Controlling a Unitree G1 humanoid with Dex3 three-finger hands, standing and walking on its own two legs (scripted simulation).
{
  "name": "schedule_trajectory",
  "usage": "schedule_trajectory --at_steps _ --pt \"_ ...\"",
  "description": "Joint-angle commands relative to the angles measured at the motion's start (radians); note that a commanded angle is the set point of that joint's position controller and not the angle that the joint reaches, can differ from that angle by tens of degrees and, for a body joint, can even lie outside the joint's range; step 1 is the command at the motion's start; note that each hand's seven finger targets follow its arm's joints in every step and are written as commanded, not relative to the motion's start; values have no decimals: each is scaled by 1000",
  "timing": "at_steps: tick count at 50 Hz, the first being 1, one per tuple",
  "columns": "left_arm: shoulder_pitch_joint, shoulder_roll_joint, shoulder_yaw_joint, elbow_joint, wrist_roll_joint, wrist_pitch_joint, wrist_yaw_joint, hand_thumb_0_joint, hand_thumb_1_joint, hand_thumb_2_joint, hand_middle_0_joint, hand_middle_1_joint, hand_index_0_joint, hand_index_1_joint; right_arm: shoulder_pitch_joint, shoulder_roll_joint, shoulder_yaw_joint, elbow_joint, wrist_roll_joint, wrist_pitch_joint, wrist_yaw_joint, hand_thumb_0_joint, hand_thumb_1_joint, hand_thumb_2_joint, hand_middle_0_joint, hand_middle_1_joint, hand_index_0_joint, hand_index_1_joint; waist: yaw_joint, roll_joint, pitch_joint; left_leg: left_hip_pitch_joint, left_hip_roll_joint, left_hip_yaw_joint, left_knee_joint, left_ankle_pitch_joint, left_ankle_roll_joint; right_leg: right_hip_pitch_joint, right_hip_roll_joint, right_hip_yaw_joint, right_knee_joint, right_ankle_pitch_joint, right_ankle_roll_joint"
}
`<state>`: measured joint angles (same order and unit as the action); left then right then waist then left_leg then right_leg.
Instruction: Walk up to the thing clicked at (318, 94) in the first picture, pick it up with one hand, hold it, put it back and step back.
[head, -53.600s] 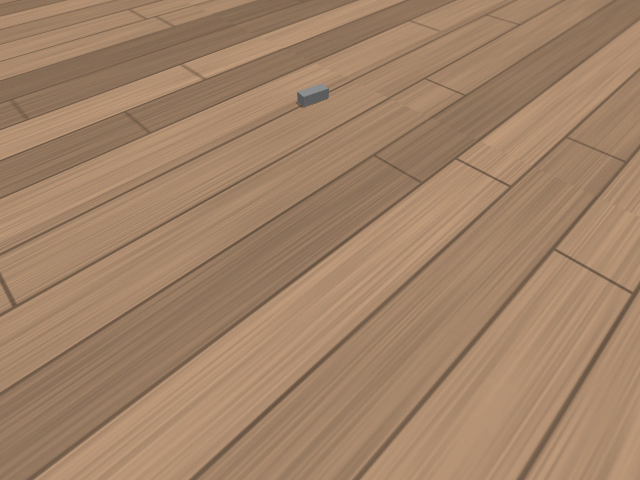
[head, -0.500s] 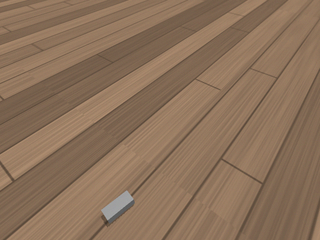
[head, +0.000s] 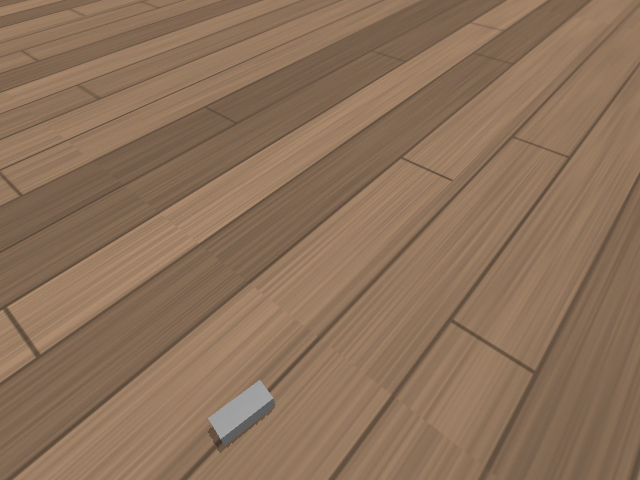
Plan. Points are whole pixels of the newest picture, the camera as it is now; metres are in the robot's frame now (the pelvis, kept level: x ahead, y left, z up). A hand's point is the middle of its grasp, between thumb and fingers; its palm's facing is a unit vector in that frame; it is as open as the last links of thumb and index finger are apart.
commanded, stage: stand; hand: left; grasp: from above
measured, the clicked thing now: (242, 411) +0.48 +0.26 -0.75
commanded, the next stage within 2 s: rise first in 1.18 s
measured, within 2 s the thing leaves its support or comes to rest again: neither
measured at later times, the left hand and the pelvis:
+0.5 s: hand out of the picture +0.09 +0.25 -0.15, palm faces -0.01 -0.94 -0.35, open 7.4 cm; pelvis +0.01 -0.01 +0.00, yaw +0 degrees
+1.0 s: hand out of the picture +0.07 +0.25 -0.15, palm faces -0.01 -0.94 -0.35, open 7.4 cm; pelvis +0.01 -0.01 +0.00, yaw +1 degrees
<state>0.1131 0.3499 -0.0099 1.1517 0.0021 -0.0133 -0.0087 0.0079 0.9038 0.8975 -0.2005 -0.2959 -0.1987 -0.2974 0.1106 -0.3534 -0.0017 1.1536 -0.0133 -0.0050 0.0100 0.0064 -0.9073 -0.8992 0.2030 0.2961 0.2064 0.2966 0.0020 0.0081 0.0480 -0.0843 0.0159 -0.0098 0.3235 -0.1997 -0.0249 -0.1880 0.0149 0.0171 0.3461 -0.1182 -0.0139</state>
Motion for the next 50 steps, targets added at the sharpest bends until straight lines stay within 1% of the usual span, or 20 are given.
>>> schedule_trajectory --at_steps 1,2,3,4,6,11,14,17,18,19,20,23,25,34,39,40,44,45,49,50 --pt "-61 222 42 -63 3 -24 13 0 900 900 -200 -300 -200 -301 -41 -207 -39 -58 2 -23 -12 0 -900 -900 200 300 200 300 -2 -9 -70 -27 112 -75 -61 33 42 44 -134 122 -61 22 -12" --pt "-60 220 41 -61 2 -23 13 0 900 900 -200 -300 -200 -301 -29 -205 -36 -56 4 -23 -12 0 -900 -900 200 300 200 300 -4 -3 -61 -47 113 -80 -74 21 37 50 -129 117 -60 4 -9" --pt "-46 214 39 -57 1 -23 12 0 900 900 -200 -300 -200 -301 -45 -210 -38 -56 5 -23 -12 0 -900 -900 200 300 200 300 6 -1 -47 -44 109 -79 -69 1 40 36 -130 121 -71 -22 -9" --pt "-56 230 43 -59 2 -24 13 0 900 900 -200 -300 -200 -301 -30 -201 -36 -55 4 -21 -10 0 -900 -900 200 300 200 300 0 -20 -41 -57 101 -76 -69 -21 39 31 -131 128 -83 -73 -8" --pt "-62 232 44 -62 4 -22 13 0 900 900 -200 -300 -200 -301 -23 -205 -37 -56 3 -21 -11 0 -900 -900 200 300 200 300 -2 -24 -47 -51 104 -77 -67 -12 40 31 -133 130 -79 -74 -11" --pt "-54 214 41 -61 3 -29 13 0 900 900 -200 -300 -200 -301 -24 -207 -37 -59 6 -24 -13 0 -900 -900 200 300 200 300 -3 -18 -96 -21 115 -76 -53 102 40 90 -135 111 -42 136 -9" --pt "-56 214 43 -63 2 -27 14 0 900 900 -200 -300 -200 -301 -22 -213 -37 -61 5 -27 -17 0 -900 -900 200 300 200 300 -5 -5 -103 -6 119 -73 -52 134 36 96 -139 109 -35 176 -12" --pt "-74 220 47 -64 1 -22 16 0 900 900 -200 -300 -200 -301 -20 -207 -33 -61 3 -24 -19 0 -900 -900 200 300 200 300 -5 -9 -82 -31 120 -75 -67 109 32 99 -136 106 -37 138 -13" --pt "-58 212 43 -61 0 -22 14 0 900 900 -200 -300 -200 -301 -27 -209 -32 -60 4 -24 -17 0 -900 -900 200 300 200 300 3 -2 -72 -28 117 -75 -67 90 33 84 -132 103 -48 111 -9" --pt "-68 219 46 -60 2 -20 14 0 900 900 -200 -300 -200 -301 -16 -203 -31 -61 3 -23 -18 0 -900 -900 200 300 200 300 -4 -9 -59 -51 117 -75 -76 65 33 87 -133 107 -48 85 -10" --pt "-64 218 46 -62 1 -22 14 0 900 900 -200 -300 -200 -301 -26 -213 -34 -61 3 -22 -17 0 -900 -900 200 300 200 300 2 -3 -69 -35 116 -75 -71 72 33 89 -132 106 -53 79 -9" --pt "-69 214 46 -62 3 -21 14 0 900 900 -200 -300 -200 -301 -23 -214 -34 -66 2 -24 -18 0 -900 -900 200 300 200 300 -1 -4 -70 -36 121 -76 -71 70 35 88 -135 108 -48 85 -12" --pt "-70 220 48 -60 3 -20 13 0 900 900 -200 -300 -200 -301 -16 -208 -32 -64 3 -22 -17 0 -900 -900 200 300 200 300 2 -14 -46 -50 113 -76 -80 21 35 72 -132 112 -66 9 -10" --pt "-74 225 50 -65 4 -20 11 0 900 900 -200 -300 -200 -301 -9 -206 -33 -72 2 -25 -16 0 -900 -900 200 300 200 300 1 -14 -59 -46 115 -81 -77 29 37 74 -132 113 -66 4 -15" --pt "-75 228 52 -67 6 -21 12 0 900 900 -200 -300 -200 -301 5 -211 -36 -74 2 -22 -15 0 -900 -900 200 300 200 300 -6 -23 -61 -38 106 -73 -63 7 39 57 -133 120 -83 -41 -13" --pt "-72 226 51 -65 4 -20 11 0 900 900 -200 -300 -200 -301 8 -205 -32 -69 0 -21 -16 0 -900 -900 200 300 200 300 -2 -24 -37 -50 110 -81 -67 -2 40 42 -133 123 -83 -52 -13" --pt "-63 229 50 -66 4 -22 11 0 900 900 -200 -300 -200 -301 7 -209 -36 -75 1 -21 -16 0 -900 -900 200 300 200 300 -4 -20 -73 -30 105 -74 -54 27 39 65 -137 125 -78 3 -15" --pt "-61 226 50 -65 3 -22 12 0 900 900 -200 -300 -200 -301 13 -202 -33 -72 2 -20 -15 0 -900 -900 200 300 200 300 -2 -20 -54 -38 101 -73 -55 10 38 51 -135 126 -88 -36 -13" --pt "-67 229 51 -69 3 -19 13 0 900 900 -200 -300 -200 -301 20 -204 -34 -73 1 -18 -17 0 -900 -900 200 300 200 300 -5 -24 -39 -46 105 -76 -54 7 40 41 -134 129 -90 -56 -16" --pt "-65 221 50 -71 4 -22 12 0 900 900 -200 -300 -200 -301 22 -208 -33 -74 0 -19 -16 0 -900 -900 200 300 200 300 -6 -7 -53 -53 111 -78 -58 28 41 68 -133 119 -74 -6 -16"
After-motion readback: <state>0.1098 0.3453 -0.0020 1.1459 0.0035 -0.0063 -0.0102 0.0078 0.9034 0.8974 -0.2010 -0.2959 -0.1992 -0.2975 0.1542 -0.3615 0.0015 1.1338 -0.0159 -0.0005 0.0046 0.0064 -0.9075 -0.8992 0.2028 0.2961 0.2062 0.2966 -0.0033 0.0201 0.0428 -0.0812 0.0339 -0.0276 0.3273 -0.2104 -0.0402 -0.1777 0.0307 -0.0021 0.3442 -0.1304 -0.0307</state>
